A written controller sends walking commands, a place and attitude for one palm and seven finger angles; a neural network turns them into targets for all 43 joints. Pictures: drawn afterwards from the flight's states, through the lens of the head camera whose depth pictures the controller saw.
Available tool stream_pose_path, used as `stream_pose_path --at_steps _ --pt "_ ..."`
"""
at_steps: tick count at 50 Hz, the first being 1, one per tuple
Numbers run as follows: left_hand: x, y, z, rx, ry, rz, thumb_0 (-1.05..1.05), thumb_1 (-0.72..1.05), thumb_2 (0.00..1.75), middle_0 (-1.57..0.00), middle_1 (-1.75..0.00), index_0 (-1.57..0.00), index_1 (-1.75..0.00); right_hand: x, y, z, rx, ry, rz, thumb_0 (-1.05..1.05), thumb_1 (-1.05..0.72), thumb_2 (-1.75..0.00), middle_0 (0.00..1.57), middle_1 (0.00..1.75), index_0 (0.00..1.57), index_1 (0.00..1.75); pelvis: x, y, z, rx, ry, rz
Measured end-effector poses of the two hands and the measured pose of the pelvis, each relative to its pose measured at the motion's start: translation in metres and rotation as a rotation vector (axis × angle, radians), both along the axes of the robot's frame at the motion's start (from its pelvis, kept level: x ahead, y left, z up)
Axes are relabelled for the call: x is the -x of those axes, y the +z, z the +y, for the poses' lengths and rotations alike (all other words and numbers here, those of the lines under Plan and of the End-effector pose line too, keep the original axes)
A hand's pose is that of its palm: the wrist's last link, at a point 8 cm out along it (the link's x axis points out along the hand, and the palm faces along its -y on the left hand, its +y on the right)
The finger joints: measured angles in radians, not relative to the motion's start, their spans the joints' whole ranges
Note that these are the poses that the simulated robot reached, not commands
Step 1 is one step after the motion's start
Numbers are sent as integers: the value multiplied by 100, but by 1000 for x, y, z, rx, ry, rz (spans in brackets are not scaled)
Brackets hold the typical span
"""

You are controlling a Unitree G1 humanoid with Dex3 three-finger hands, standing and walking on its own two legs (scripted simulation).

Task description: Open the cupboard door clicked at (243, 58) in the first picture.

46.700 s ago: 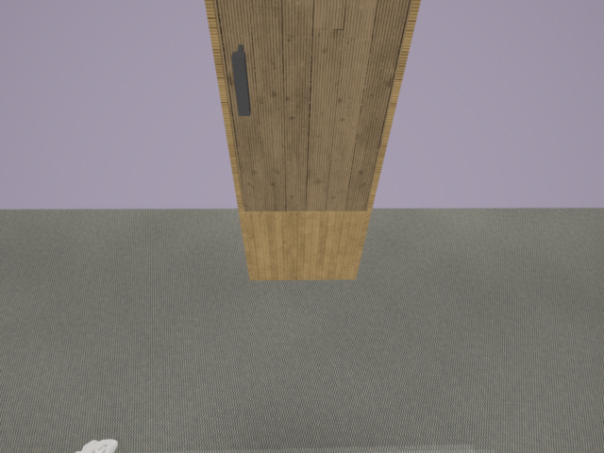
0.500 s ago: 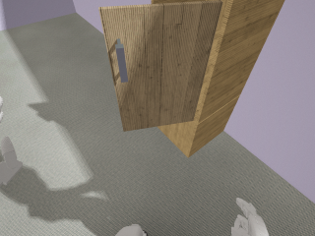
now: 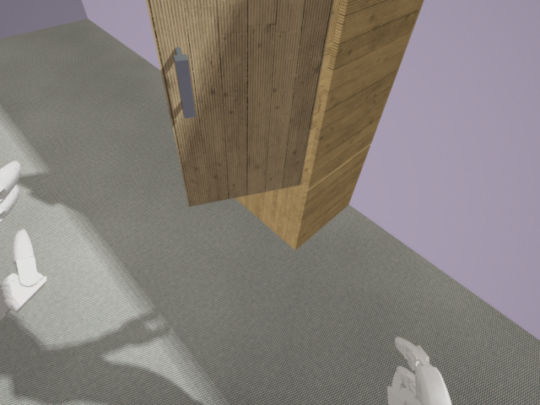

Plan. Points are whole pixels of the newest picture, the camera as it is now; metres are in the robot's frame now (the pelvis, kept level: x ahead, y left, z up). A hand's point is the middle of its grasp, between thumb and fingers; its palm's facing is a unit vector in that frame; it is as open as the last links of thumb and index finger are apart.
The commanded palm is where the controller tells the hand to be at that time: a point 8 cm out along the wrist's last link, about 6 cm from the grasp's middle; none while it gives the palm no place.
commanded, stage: stop stepping back and stand still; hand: left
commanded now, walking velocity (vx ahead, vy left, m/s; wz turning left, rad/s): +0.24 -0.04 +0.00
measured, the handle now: (184, 82) +0.70 +0.24 +0.10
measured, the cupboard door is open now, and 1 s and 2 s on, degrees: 63 63 63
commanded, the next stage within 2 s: let the arm hang, fingers relaxed in 0.78 s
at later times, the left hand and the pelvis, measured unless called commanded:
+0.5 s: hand out of the picture +0.12 +0.27 +0.16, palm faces +0.53 -0.75 -0.39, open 7.4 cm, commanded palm +0.06 +0.30 +0.19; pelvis -0.07 -0.01 +0.00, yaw +2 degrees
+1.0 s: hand (71, 392) +0.13 +0.26 +0.00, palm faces +0.19 -0.86 -0.47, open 7.4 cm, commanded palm none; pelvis -0.07 -0.01 +0.00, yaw +3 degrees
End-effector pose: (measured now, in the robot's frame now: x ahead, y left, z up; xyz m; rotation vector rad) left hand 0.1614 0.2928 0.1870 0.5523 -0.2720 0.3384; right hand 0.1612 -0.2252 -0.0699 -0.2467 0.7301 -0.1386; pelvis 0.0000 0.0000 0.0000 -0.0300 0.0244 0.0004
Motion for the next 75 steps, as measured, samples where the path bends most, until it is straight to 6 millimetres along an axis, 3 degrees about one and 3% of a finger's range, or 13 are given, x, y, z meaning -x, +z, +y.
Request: stream_pose_path --at_steps 9,18,25,32,36,44,46,50,54,58,62,67,75 --pt "41 3 4 -8 38 52 1 89 90 -21 -31 -21 -30 57 15 -14 14 -35 -34 1 -90 -90 20 30 21 30 39 10 -6 -11 15 -32" --pt "94 1 -3 24 106 -9 1 89 90 -21 -31 -22 -30 94 -4 -30 40 -21 47 1 -90 -90 20 30 21 30 63 4 -11 -18 17 -61" --pt "88 -9 11 60 157 -52 1 89 90 -21 -31 -21 -30 104 -10 -24 28 -39 22 1 -91 -90 20 30 21 30 73 -2 -8 -26 35 -79" --pt "90 2 -16 -17 95 17 1 89 90 -21 -31 -21 -30 102 -14 -9 -71 7 15 1 -90 -90 20 30 21 30 77 2 -22 -30 30 -48" --pt "89 3 -22 -4 82 41 1 89 90 -21 -31 -21 -30 99 -17 -14 -74 12 64 1 -90 -90 21 30 21 30 72 7 -23 -37 18 -40" --pt "73 -9 -5 26 120 74 1 89 90 -21 -31 -22 -30 79 -9 -27 -15 -14 50 1 -90 -90 20 30 21 30 62 7 -16 -32 16 -48" --pt "63 -34 0 28 100 179 0 89 90 -21 -31 -21 -30 72 -11 -30 -22 26 43 1 -91 -90 20 30 21 30 64 6 -13 -31 27 -31" --pt "56 -150 5 211 132 637 0 90 90 -20 -30 -20 -30 70 -28 -36 -14 48 114 1 -91 -90 20 30 21 30 70 0 -6 -30 43 -14" --pt "99 -257 -26 394 145 1071 0 91 90 -20 -30 -20 -30 90 -33 -38 1 24 205 0 -91 -90 20 30 20 30 73 0 -4 -35 44 -28" --pt "163 -314 -70 545 135 1373 1 91 90 -20 -30 -20 -30 126 -36 -35 21 -5 343 0 -91 -90 20 30 20 30 75 5 -4 -31 43 -44" --pt "213 -326 -67 616 249 1479 -1 99 90 -21 -30 -21 -30 168 -42 -27 21 -21 506 0 -91 -90 20 30 20 30 77 9 -5 -21 53 -45" --pt "263 -322 -53 613 344 1601 -1 97 90 -21 -30 -21 -30 209 -54 -12 -23 -51 639 0 -91 -90 20 30 20 30 76 13 -1 -17 53 -50" --pt "293 -309 -38 574 425 1671 0 92 90 -20 -30 -20 -30 242 -66 11 -97 -83 711 0 -91 -90 20 30 20 30 77 14 6 -23 41 -59"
